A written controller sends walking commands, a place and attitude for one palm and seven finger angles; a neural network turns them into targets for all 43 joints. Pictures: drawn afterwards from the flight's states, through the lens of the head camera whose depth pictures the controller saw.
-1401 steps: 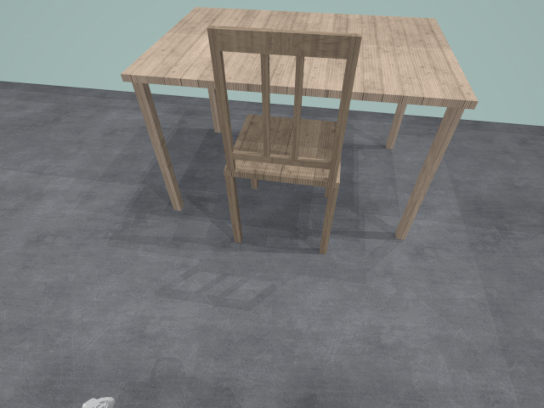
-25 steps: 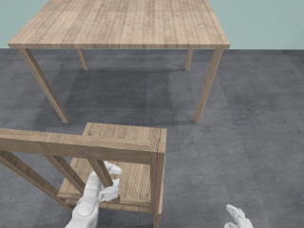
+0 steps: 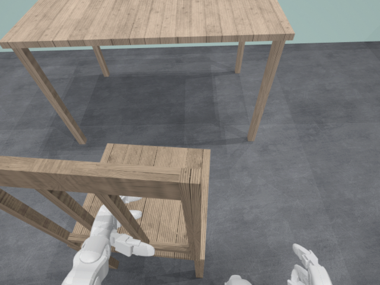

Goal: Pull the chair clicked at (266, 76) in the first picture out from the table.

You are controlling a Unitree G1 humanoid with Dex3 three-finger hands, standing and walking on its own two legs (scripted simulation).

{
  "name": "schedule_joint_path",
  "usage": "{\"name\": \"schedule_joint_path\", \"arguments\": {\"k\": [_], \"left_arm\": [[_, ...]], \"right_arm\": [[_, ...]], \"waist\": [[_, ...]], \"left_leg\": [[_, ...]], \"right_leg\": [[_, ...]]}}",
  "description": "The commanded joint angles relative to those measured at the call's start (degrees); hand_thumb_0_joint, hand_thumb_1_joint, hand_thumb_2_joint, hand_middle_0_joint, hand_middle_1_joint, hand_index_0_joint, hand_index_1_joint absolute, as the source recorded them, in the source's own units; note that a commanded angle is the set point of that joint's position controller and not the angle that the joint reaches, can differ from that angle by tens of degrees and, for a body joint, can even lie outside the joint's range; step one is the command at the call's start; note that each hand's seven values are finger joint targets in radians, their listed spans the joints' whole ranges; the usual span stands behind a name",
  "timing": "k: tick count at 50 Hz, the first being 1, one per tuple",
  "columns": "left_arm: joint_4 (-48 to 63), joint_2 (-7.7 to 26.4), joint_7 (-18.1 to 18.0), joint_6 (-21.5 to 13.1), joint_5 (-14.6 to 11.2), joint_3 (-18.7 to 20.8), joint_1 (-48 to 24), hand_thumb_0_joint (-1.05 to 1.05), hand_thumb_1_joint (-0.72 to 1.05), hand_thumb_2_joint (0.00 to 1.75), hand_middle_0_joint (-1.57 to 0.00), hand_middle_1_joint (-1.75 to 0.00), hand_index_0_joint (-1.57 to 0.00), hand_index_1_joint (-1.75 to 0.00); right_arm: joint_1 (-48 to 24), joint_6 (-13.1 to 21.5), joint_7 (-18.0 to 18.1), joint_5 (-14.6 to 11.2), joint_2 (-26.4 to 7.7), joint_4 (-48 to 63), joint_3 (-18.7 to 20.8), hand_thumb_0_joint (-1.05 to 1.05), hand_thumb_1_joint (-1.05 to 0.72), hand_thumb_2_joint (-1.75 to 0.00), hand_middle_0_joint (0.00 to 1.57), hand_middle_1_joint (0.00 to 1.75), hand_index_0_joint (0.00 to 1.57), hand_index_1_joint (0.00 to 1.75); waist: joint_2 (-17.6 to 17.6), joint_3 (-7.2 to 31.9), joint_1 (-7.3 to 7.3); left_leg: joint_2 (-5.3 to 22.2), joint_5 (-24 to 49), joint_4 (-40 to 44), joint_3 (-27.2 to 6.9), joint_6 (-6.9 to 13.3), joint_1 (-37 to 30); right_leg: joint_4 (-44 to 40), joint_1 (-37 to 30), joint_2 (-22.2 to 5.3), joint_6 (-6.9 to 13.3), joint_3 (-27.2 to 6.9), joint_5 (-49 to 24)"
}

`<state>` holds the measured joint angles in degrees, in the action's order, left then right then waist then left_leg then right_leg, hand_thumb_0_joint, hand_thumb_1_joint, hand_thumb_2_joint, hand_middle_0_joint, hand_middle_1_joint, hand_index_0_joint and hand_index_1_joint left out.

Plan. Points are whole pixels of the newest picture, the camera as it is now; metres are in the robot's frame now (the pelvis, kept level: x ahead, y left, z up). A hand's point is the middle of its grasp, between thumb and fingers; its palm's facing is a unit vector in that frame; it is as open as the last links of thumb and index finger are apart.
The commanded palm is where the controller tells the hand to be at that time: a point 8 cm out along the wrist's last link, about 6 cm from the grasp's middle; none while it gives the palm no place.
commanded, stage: open the thumb and straighten the fingers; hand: left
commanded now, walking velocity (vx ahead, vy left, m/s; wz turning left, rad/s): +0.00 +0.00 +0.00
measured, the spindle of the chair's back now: (86, 219) +0.27 +0.24 -0.03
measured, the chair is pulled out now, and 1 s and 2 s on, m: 0.61 0.61 0.61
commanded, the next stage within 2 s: draw the fingers out of the gap in 0.26 s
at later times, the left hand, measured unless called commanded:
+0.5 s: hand (126, 239) +0.23 +0.15 -0.05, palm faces -0.03 -0.99 -0.15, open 17.5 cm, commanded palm +0.21 +0.20 -0.02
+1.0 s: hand (115, 279) +0.16 +0.15 -0.05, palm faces -0.01 -0.99 -0.15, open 17.4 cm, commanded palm +0.13 +0.21 -0.02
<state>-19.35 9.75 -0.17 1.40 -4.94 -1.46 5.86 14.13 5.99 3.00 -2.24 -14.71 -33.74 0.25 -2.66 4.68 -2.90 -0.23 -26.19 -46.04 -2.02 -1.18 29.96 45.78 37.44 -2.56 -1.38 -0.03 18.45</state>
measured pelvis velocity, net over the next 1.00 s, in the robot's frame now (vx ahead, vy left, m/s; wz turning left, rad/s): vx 0.01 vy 0.01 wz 0.03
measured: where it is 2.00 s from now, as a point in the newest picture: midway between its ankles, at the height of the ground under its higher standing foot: outside the picture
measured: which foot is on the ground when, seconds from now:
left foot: down 0.00-1.00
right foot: down 0.00-1.00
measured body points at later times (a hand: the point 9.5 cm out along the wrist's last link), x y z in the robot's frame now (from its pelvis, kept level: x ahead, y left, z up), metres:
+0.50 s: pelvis +0.01 +0.00 -0.01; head +0.06 +0.00 +0.43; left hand +0.23 +0.20 -0.04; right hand +0.18 -0.25 -0.09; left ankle -0.04 +0.14 -0.70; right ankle +0.04 -0.13 -0.70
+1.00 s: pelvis +0.01 +0.01 -0.03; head +0.04 +0.01 +0.42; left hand +0.15 +0.21 -0.03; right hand +0.19 -0.22 -0.09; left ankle -0.04 +0.14 -0.70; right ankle +0.04 -0.13 -0.70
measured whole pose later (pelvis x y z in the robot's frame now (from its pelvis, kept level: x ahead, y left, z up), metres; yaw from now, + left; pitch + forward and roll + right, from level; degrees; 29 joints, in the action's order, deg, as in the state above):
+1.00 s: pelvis +0.01 +0.01 -0.03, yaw +2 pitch +13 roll -2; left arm 12.9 11.6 -0.9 8.8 -2.3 -4.5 37.4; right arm 14.1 5.3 5.1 -2.2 -12.1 -25.3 -0.1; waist -3.0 9.8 -2.7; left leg -0.4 -33.0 -58.9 -4.7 -0.6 38.4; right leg 55.4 43.7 -3.0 -2.0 2.4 24.1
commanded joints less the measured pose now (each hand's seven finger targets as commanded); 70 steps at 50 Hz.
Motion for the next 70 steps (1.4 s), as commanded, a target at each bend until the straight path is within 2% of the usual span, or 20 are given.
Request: {"name": "schedule_joint_path", "arguments": {"k": [1,2,3,4,7,13,17,18,23,31,35,38,44,47,52,59,62,63,65,70], "left_arm": [[14.9,4.9,-0.6,-1.6,0.6,1.8,-5.4,0.0,-0.55,0.2,-0.13,-0.36,-0.13,-0.36],[12.1,11.2,-1.1,-0.9,1.1,7.6,-6.4,0.0,-0.55,0.2,-0.1,-0.29,-0.1,-0.29],[13.2,10.1,-0.9,-0.5,1.4,6.6,-6.4,0.0,-0.55,0.2,-0.07,-0.22,-0.07,-0.22],[13.9,11.9,-1.0,-0.1,1.6,8.1,-5.1,0.0,-0.55,0.2,-0.05,-0.14,-0.05,-0.14],[18.5,7.2,-0.7,0.8,1.2,4.3,-2.4,0.0,-0.55,0.2,0.0,0.0,0.0,0.0],[23.1,5.0,0.0,2.5,0.6,1.0,2.3,0.0,-0.55,0.2,0.0,0.0,0.0,0.0],[24.0,6.2,-0.3,3.4,1.4,1.1,0.3,0.0,-0.55,0.2,0.0,0.0,0.0,0.0],[22.3,11.1,-0.7,3.6,1.5,7.2,4.4,0.0,-0.55,0.2,0.0,0.0,0.0,0.0],[30.0,7.9,-0.8,3.6,1.6,3.7,12.1,0.0,-0.55,0.2,0.0,0.0,0.0,0.0],[33.6,6.9,-1.0,4.9,2.0,2.3,21.3,0.0,-0.55,0.2,0.0,0.0,0.0,0.0],[36.5,7.3,-1.4,5.2,2.4,2.5,24.3,0.0,-0.55,0.2,0.0,0.0,0.0,0.0],[38.8,7.3,-1.4,4.8,2.4,2.2,25.5,0.0,-0.55,0.2,0.0,0.0,0.0,0.0],[42.4,7.0,-0.9,4.1,2.2,1.8,31.5,0.0,-0.55,0.2,0.0,0.0,0.0,0.0],[43.9,4.8,-1.1,4.5,2.6,-1.4,34.5,0.0,-0.55,0.2,0.0,0.0,0.0,0.0],[44.3,5.2,-1.2,4.9,2.9,-1.2,37.4,0.0,-0.55,0.2,0.0,0.0,0.0,0.0],[49.6,6.9,-1.1,3.7,3.6,-0.3,41.7,0.0,-0.55,0.2,0.0,0.0,0.0,0.0],[50.7,4.9,-0.8,3.3,3.8,-2.8,44.6,0.0,-0.55,0.2,0.0,0.0,0.0,0.0],[57.8,0.0,-0.4,-3.3,-3.2,-2.5,39.8,0.0,-0.55,0.2,0.0,0.0,0.0,0.0],[56.2,3.9,-0.2,-7.7,-3.1,0.4,42.4,0.0,-0.55,0.2,0.0,0.0,0.0,0.0],[56.1,5.4,1.6,-16.6,-4.8,4.2,43.9,0.0,-0.55,0.2,0.0,0.0,0.0,0.0]], "right_arm": [[-1.8,3.8,1.0,0.0,-7.3,9.1,2.5,0.0,-0.9,-0.9,0.2,0.3,0.2,0.3],[-1.2,3.2,1.2,0.2,-8.0,8.5,2.6,0.0,-0.9,-0.9,0.2,0.3,0.2,0.3],[-1.3,2.9,1.2,0.3,-7.5,8.9,2.4,0.0,-0.9,-0.9,0.2,0.3,0.2,0.3],[-1.2,2.6,1.3,0.3,-7.6,9.3,2.5,0.0,-0.9,-0.9,0.2,0.3,0.2,0.3],[-1.8,2.8,1.1,0.0,-6.7,10.7,2.2,0.0,-0.9,-0.9,0.2,0.3,0.2,0.3],[-1.3,3.5,1.3,0.2,-7.1,11.7,2.3,0.0,-0.9,-0.9,0.2,0.3,0.2,0.3],[-1.0,3.4,1.9,0.4,-7.6,11.6,2.2,0.0,-0.9,-0.9,0.2,0.3,0.2,0.3],[-0.7,3.0,2.0,0.4,-7.5,11.8,2.5,0.0,-0.9,-0.9,0.2,0.3,0.2,0.3],[-2.1,2.9,1.8,0.2,-6.2,14.0,2.3,0.0,-0.9,-0.9,0.2,0.3,0.2,0.3],[-2.7,2.4,2.1,0.1,-5.7,15.6,2.6,0.0,-0.9,-0.9,0.2,0.3,0.2,0.3],[-2.9,2.4,2.3,0.2,-5.3,16.1,2.5,0.0,-0.9,-0.9,0.2,0.3,0.2,0.3],[-3.0,2.3,2.6,0.3,-5.1,16.7,2.5,0.0,-0.9,-0.9,0.2,0.3,0.2,0.3],[-4.0,2.7,3.0,-0.1,-4.5,17.4,2.7,0.0,-0.9,-0.9,0.2,0.3,0.2,0.3],[-4.1,2.9,2.7,-0.1,-4.3,18.0,2.6,0.0,-0.9,-0.9,0.2,0.3,0.2,0.3],[-4.2,2.9,3.2,-0.1,-4.4,18.8,2.8,0.0,-0.9,-0.9,0.2,0.3,0.2,0.3],[-4.2,2.7,3.7,-0.3,-3.7,19.9,3.1,0.0,-0.9,-0.9,0.2,0.3,0.2,0.3],[-4.4,2.8,3.6,-0.5,-3.6,20.5,3.1,0.0,-0.9,-0.9,0.2,0.3,0.2,0.3],[-4.0,4.3,3.5,-0.5,-3.2,20.1,2.8,0.0,-0.9,-0.9,0.2,0.3,0.2,0.3],[-3.9,5.4,3.5,-0.5,-3.5,18.3,3.2,0.0,-0.9,-0.9,0.2,0.3,0.2,0.3],[-4.2,5.9,2.3,-1.0,-2.5,16.1,3.9,0.0,-0.9,-0.9,0.2,0.3,0.2,0.3]], "waist": [[5.1,13.1,-0.29],[6.7,12.0,-0.16],[5.6,12.8,0.14],[6.0,12.7,0.55],[1.5,14.4,0.53],[3.5,14.5,-1.22],[4.4,13.1,-1.75],[4.3,12.8,-0.14],[0.7,15.4,0.5],[2.8,11.7,0.12],[1.2,11.5,0.26],[2.7,12.0,0.07],[-1.5,11.5,0.89],[-0.6,11.0,0.31],[4.3,9.4,0.23],[0.6,10.3,1.29],[0.1,9.7,1.12],[1.8,8.8,0.56],[1.9,11.3,1.71],[-0.4,11.0,2.62]], "left_leg": [[0.0,14.8,5.1,2.3,1.8,2.1],[0.1,14.0,4.5,2.1,1.8,3.9],[-0.3,13.5,4.3,2.5,1.9,4.5],[-0.1,14.3,4.3,2.3,2.0,4.6],[-0.2,16.5,3.3,2.8,1.7,2.9],[0.0,19.4,1.1,1.8,1.8,2.7],[-0.1,17.1,0.4,1.4,2.0,3.7],[-0.2,17.0,0.5,1.4,1.9,4.9],[-0.3,19.5,-0.2,1.7,1.7,3.7],[-0.3,16.4,-1.1,0.9,1.7,6.4],[-0.3,15.9,-1.6,0.4,1.6,6.7],[-0.5,14.2,-2.4,0.4,1.9,7.9],[-0.6,13.8,-2.7,0.0,1.6,7.7],[-0.4,13.6,-2.8,-0.5,1.5,7.5],[-0.6,9.9,-3.6,-0.5,1.9,10.7],[-1.0,10.0,-4.7,-0.2,1.9,11.4],[-0.9,9.7,-4.6,-0.5,1.8,11.0],[-1.6,10.4,-6.7,-0.6,1.4,11.9],[-1.5,10.5,-7.2,-0.4,1.4,11.8],[-1.3,12.0,-8.2,-0.4,0.6,12.9]], "right_leg": [[-3.7,-14.0,0.1,1.2,3.1,-11.3],[-3.3,-13.4,0.1,1.0,2.8,-10.7],[-3.2,-14.3,0.0,0.9,2.4,-10.3],[-3.0,-14.7,0.1,1.2,2.6,-11.1],[-2.2,-14.3,-0.2,1.4,2.8,-13.5],[-1.1,-13.0,0.0,1.2,4.0,-17.0],[-0.9,-10.7,0.1,1.0,4.2,-13.7],[-0.5,-11.3,0.1,1.2,4.3,-13.3],[0.4,-12.3,-0.1,1.6,4.1,-15.1],[0.8,-9.0,0.2,1.6,4.9,-11.1],[1.5,-7.3,0.4,1.8,5.2,-9.3],[1.7,-7.1,0.5,1.6,5.1,-7.8],[2.4,-5.2,0.6,2.1,5.3,-5.4],[3.0,-3.8,0.6,2.0,5.9,-4.5],[2.9,-2.7,0.9,1.7,5.9,-1.6],[3.9,-2.3,1.0,2.2,5.3,-1.1],[4.4,-1.0,1.0,2.1,5.8,-0.2],[5.3,1.0,1.4,1.9,7.0,-1.7],[5.9,0.1,1.6,2.1,6.3,-1.9],[8.1,0.7,1.6,2.3,6.3,-3.1]]}}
